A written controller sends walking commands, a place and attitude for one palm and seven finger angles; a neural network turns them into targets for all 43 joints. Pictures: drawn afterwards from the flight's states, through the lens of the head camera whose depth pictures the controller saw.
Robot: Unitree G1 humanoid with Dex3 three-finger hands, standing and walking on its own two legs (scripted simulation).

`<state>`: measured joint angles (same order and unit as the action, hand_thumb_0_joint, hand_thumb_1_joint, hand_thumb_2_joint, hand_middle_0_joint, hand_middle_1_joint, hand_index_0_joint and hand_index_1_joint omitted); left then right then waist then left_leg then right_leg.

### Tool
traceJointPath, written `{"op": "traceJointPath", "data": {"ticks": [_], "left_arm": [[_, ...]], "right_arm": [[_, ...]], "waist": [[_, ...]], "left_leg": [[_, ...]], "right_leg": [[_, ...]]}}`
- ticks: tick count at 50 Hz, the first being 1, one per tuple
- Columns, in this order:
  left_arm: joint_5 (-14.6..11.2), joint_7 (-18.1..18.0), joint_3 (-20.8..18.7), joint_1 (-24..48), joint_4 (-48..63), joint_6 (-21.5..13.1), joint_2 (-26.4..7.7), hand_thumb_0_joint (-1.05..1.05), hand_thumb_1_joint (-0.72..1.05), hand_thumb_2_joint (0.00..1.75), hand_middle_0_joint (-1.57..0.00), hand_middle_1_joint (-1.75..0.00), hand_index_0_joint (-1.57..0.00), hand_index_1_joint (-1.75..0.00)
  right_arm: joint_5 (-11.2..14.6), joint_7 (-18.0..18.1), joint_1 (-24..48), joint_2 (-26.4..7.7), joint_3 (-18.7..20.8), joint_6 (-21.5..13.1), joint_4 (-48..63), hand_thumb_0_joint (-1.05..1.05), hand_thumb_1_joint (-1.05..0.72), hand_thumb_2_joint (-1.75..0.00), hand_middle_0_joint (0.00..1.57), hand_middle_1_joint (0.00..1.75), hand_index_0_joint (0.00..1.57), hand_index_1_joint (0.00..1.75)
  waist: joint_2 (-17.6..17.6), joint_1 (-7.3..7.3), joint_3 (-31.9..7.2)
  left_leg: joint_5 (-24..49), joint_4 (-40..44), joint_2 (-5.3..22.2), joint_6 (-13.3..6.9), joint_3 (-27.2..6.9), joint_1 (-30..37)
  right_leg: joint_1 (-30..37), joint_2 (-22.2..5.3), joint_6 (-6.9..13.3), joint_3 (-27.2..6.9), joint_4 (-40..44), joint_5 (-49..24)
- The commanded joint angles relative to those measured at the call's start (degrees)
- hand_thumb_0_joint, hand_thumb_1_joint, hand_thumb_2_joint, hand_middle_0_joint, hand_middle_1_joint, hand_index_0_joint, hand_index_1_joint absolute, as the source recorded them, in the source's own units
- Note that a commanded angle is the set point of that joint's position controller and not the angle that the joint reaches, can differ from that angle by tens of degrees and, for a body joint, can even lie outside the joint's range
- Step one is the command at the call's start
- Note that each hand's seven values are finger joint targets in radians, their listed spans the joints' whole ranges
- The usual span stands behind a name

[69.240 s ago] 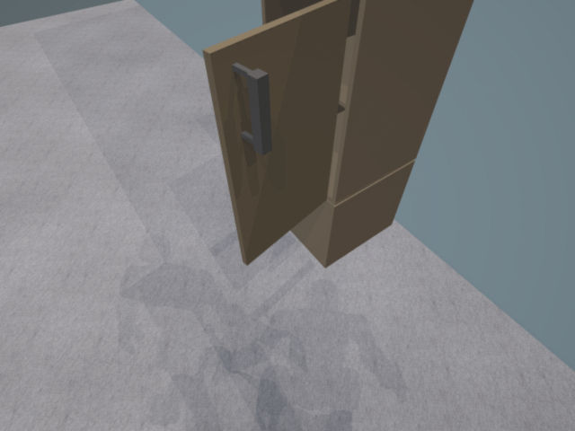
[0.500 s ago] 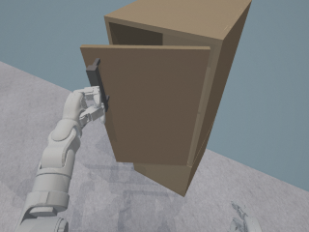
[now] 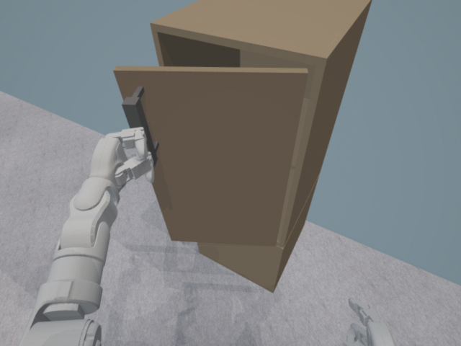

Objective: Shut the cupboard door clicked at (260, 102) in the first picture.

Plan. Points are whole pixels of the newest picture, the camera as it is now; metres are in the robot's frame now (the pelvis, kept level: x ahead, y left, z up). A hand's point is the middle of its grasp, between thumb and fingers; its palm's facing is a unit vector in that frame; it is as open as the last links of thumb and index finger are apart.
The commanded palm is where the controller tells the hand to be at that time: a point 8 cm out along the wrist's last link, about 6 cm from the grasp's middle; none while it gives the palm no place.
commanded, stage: push the door shut along its arc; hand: left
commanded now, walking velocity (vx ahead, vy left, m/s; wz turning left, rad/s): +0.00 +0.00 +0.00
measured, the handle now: (145, 127) +0.48 +0.19 +0.15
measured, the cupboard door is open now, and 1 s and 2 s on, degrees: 26 7 0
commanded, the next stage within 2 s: pull the fist back off the door in 1.80 s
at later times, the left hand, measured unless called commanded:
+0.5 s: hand (153, 140) +0.43 +0.16 +0.16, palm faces -0.11 -0.99 -0.03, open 3.2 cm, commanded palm +0.42 +0.20 +0.15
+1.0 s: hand (179, 119) +0.50 +0.13 +0.15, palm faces -0.27 -0.96 -0.01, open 3.1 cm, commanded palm +0.50 +0.18 +0.15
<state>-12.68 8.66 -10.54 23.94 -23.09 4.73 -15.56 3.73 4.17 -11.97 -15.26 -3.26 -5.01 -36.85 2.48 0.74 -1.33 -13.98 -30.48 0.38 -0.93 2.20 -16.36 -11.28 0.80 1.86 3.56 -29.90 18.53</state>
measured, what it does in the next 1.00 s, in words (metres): stands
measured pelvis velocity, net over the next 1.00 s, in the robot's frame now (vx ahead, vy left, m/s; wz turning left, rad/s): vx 0.00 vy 0.02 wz -0.01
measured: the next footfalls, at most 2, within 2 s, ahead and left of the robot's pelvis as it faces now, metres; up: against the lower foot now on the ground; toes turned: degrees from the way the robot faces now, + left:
none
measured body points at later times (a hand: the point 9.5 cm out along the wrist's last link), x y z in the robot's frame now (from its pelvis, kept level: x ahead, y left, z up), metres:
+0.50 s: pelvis +0.00 +0.00 +0.00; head +0.02 -0.01 +0.44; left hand +0.43 +0.22 +0.16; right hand +0.11 -0.26 -0.11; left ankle +0.02 +0.11 -0.73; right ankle -0.03 -0.09 -0.73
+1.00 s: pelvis +0.00 +0.02 -0.01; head +0.06 +0.01 +0.43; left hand +0.50 +0.18 +0.16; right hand +0.01 -0.26 -0.13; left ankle +0.02 +0.11 -0.73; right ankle -0.03 -0.09 -0.73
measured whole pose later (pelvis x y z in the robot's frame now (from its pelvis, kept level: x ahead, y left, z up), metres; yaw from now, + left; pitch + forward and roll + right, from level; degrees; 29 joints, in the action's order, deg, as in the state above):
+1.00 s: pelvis +0.00 +0.02 -0.01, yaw +0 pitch +10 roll -1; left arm -10.0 21.7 -12.2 60.0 -68.2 -9.8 -25.4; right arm 1.6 3.1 -22.3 -17.7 -1.6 -6.8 -41.9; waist 2.2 8.6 -2.6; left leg -16.9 -39.0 0.2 -2.3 2.6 -32.2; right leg -26.7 0.2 0.8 3.2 -37.6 20.9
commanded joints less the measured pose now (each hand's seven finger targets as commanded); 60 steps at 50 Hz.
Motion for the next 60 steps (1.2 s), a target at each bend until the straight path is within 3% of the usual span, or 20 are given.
{"op": "traceJointPath", "data": {"ticks": [1,3,6,8,10,12,13,15,18,27,28,32,34,39,42,47,50,53,57,60], "left_arm": [[0.3,0.0,-4.0,29.6,10.3,-4.9,-13.4,0.0,0.9,0.9,-1.3,-1.5,-1.3,-1.5],[0.4,0.8,-5.4,31.0,9.2,-5.7,-15.9,0.0,0.9,0.9,-1.3,-1.5,-1.3,-1.5],[-0.1,2.8,-3.3,32.8,6.4,-6.6,-13.4,0.0,0.9,0.9,-1.3,-1.5,-1.3,-1.5],[-0.5,3.9,-4.1,31.7,2.5,-6.6,-14.4,0.0,0.9,0.9,-1.3,-1.5,-1.3,-1.5],[-0.9,4.9,-3.2,32.6,1.1,-6.8,-12.9,0.0,0.9,0.9,-1.3,-1.5,-1.3,-1.5],[-0.9,5.7,-2.5,35.5,0.0,-7.2,-13.0,0.0,0.9,0.9,-1.3,-1.5,-1.3,-1.5],[-0.9,5.7,-3.5,35.5,-0.5,-7.7,-14.2,0.0,0.9,0.9,-1.3,-1.5,-1.3,-1.5],[-0.6,6.1,-4.1,36.1,-0.7,-8.4,-15.0,0.0,0.9,0.9,-1.3,-1.5,-1.3,-1.5],[-0.4,6.7,-2.6,41.1,-4.1,-9.3,-14.9,0.0,0.9,0.9,-1.3,-1.5,-1.3,-1.5],[-0.2,9.9,0.5,53.1,-14.4,-12.8,-13.4,0.0,0.9,0.9,-1.3,-1.5,-1.3,-1.5],[-0.2,9.9,-0.5,53.0,-16.1,-13.2,-14.8,0.0,0.9,0.9,-1.3,-1.5,-1.3,-1.5],[0.0,10.6,0.7,58.9,-21.4,-15.1,-13.6,0.0,0.9,0.9,-1.3,-1.5,-1.3,-1.5],[0.1,10.6,-2.3,60.2,-23.0,-16.0,-17.3,0.0,0.9,0.9,-1.3,-1.5,-1.3,-1.5],[1.4,11.0,-3.2,63.7,-28.6,-17.5,-19.5,0.0,0.9,0.9,-1.3,-1.5,-1.3,-1.5],[2.0,12.0,-3.9,64.0,-30.9,-18.0,-20.5,0.0,0.9,0.9,-1.3,-1.5,-1.3,-1.5],[1.9,13.6,-1.4,68.7,-32.3,-18.3,-17.8,0.0,0.9,0.9,-1.3,-1.5,-1.3,-1.5],[1.7,13.9,-4.2,69.9,-32.4,-18.3,-20.7,0.0,0.9,0.9,-1.3,-1.5,-1.3,-1.5],[2.1,13.9,-3.5,70.6,-34.0,-18.2,-19.8,0.0,0.9,0.9,-1.3,-1.5,-1.3,-1.5],[3.5,13.5,-6.2,71.4,-35.6,-18.1,-23.7,0.0,0.9,0.9,-1.3,-1.5,-1.3,-1.5],[4.1,13.4,-6.0,73.1,-37.1,-18.2,-23.6,0.0,0.9,0.9,-1.3,-1.5,-1.3,-1.5]], "right_arm": [[0.2,0.5,4.4,-6.9,2.7,-2.3,7.8,0.0,-0.9,-0.9,0.2,0.3,0.2,0.3],[0.1,0.5,3.7,-7.3,2.9,-2.1,7.6,0.0,-0.9,-0.9,0.2,0.3,0.2,0.3],[0.2,0.4,3.2,-7.1,2.8,-2.3,7.7,0.0,-0.9,-0.9,0.2,0.3,0.2,0.3],[0.2,0.4,2.1,-7.7,3.1,-2.0,7.3,0.0,-0.9,-0.9,0.2,0.3,0.2,0.3],[0.3,0.3,1.9,-7.6,3.2,-2.1,7.5,0.0,-0.9,-0.9,0.2,0.3,0.2,0.3],[0.4,0.2,1.3,-7.9,3.3,-2.1,7.0,0.0,-0.9,-0.9,0.2,0.3,0.2,0.3],[0.1,0.2,0.7,-8.1,3.5,-2.0,7.1,0.0,-0.9,-0.9,0.2,0.3,0.2,0.3],[0.2,0.1,0.4,-8.2,3.6,-2.0,7.2,0.0,-0.9,-0.9,0.2,0.3,0.2,0.3],[0.1,0.3,-1.1,-8.6,3.8,-1.8,5.9,0.0,-0.9,-0.9,0.2,0.3,0.2,0.3],[-0.1,0.2,-4.4,-9.5,4.2,-2.9,3.4,0.0,-0.9,-0.9,0.2,0.3,0.2,0.3],[-0.3,0.3,-5.3,-9.9,4.3,-2.8,3.0,0.0,-0.9,-0.9,0.2,0.3,0.2,0.3],[-0.6,0.0,-6.8,-10.1,4.2,-3.5,1.9,0.0,-0.9,-0.9,0.2,0.3,0.2,0.3],[-0.8,0.1,-7.6,-10.7,4.4,-3.6,1.6,0.0,-0.9,-0.9,0.2,0.3,0.2,0.3],[-1.3,-0.2,-10.2,-11.1,4.6,-3.7,0.6,0.0,-0.9,-0.9,0.2,0.3,0.2,0.3],[-1.5,-0.4,-11.6,-11.5,4.9,-3.8,0.5,0.0,-0.9,-0.9,0.2,0.3,0.2,0.3],[-1.8,-0.6,-13.5,-11.8,5.3,-3.9,-0.3,0.0,-0.9,-0.9,0.2,0.3,0.2,0.3],[-2.1,-0.5,-14.9,-12.2,5.6,-3.7,-0.5,0.0,-0.9,-0.9,0.2,0.3,0.2,0.3],[-2.3,-0.5,-16.1,-12.2,5.7,-3.3,-0.9,0.0,-0.9,-0.9,0.2,0.3,0.2,0.3],[-2.6,-0.8,-17.5,-12.6,5.9,-2.8,-1.1,0.0,-0.9,-0.9,0.2,0.3,0.2,0.3],[-2.8,-0.8,-18.1,-12.5,6.0,-2.4,-1.1,0.0,-0.9,-0.9,0.2,0.3,0.2,0.3]], "waist": [[-2.2,1.19,-13.1],[-1.7,1.05,-15.1],[-1.0,1.6,-15.9],[-3.8,1.75,-15.7],[-3.9,1.76,-15.4],[-3.2,2.59,-14.7],[-4.9,2.4,-15.3],[-3.4,2.01,-16.8],[-4.3,3.91,-15.3],[0.1,6.14,-17.6],[-1.5,6.28,-18.4],[-1.5,7.53,-17.5],[-2.2,7.42,-19.4],[-1.5,8.41,-19.7],[-0.5,8.35,-21.8],[1.2,10.19,-22.0],[0.3,9.9,-25.3],[0.0,10.37,-24.6],[0.2,10.13,-25.1],[0.5,10.79,-25.6]], "left_leg": [[9.0,2.1,-0.8,-1.8,-2.5,10.9],[10.6,1.4,-0.8,-1.9,-2.4,11.5],[12.4,1.0,-1.0,-1.8,-2.5,11.9],[12.5,0.4,-1.0,-2.0,-2.4,10.9],[12.2,0.6,-1.1,-1.9,-2.5,10.2],[11.6,0.1,-1.3,-1.9,-2.6,10.0],[12.0,-0.1,-1.2,-2.2,-2.5,9.9],[13.0,-0.2,-1.3,-2.1,-2.6,10.2],[11.3,-0.8,-1.1,-2.4,-2.7,9.7],[9.9,-2.2,-1.1,-1.9,-4.2,10.8],[10.3,-2.5,-1.0,-2.1,-4.4,10.8],[8.6,-2.6,-0.8,-1.8,-5.1,9.5],[9.0,-3.2,-0.8,-2.0,-5.0,9.0],[9.5,-4.3,-0.5,-1.8,-5.3,6.9],[10.3,-5.1,-0.4,-1.5,-5.5,7.3],[10.6,-6.1,0.0,-1.3,-6.1,8.5],[12.9,-6.6,0.0,-1.4,-6.4,8.9],[14.7,-7.4,0.0,-1.7,-6.1,7.9],[14.6,-7.8,0.0,-1.5,-6.3,6.2],[15.5,-8.7,-0.1,-1.6,-6.1,6.2]], "right_leg": [[-3.9,-0.6,-1.0,-3.0,4.8,-15.6],[-2.9,-0.7,-0.9,-3.1,4.4,-17.5],[-3.1,-0.5,-0.7,-2.8,3.6,-20.1],[-3.1,-0.5,-1.1,-2.9,3.5,-21.1],[-3.6,-0.5,-1.0,-2.6,3.1,-21.1],[-5.0,-0.5,-1.0,-2.7,3.1,-20.6],[-4.4,-0.5,-1.2,-2.8,3.0,-21.1],[-4.1,-0.5,-0.9,-2.7,2.4,-21.9],[-6.4,-0.3,-1.2,-2.8,2.7,-19.6],[-12.3,0.1,-0.4,-2.4,1.3,-15.6],[-12.1,0.2,-0.5,-2.2,1.0,-15.4],[-15.2,0.3,-0.3,-2.0,0.2,-13.2],[-14.8,0.3,-0.4,-2.4,-0.3,-13.7],[-16.6,0.5,-0.5,-2.4,-1.4,-14.0],[-17.4,0.6,-0.3,-2.4,-2.1,-14.3],[-21.7,1.1,-0.4,-2.0,-2.7,-12.9],[-20.6,1.2,-0.3,-2.0,-3.3,-14.8],[-21.5,1.3,-0.4,-1.7,-3.7,-15.8],[-21.5,1.4,-0.4,-1.9,-4.3,-16.3],[-22.6,1.6,-0.6,-2.1,-4.6,-17.1]]}}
